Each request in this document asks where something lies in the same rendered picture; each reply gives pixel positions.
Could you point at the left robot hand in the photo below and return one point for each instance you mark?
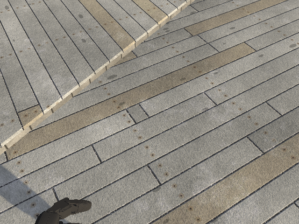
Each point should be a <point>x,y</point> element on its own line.
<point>63,209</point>

